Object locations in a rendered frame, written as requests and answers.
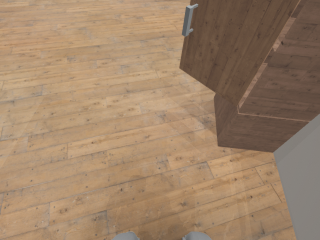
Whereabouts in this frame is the cupboard door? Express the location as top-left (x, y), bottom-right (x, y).
top-left (179, 0), bottom-right (301, 107)

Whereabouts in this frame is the handle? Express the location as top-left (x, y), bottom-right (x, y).
top-left (182, 4), bottom-right (198, 37)

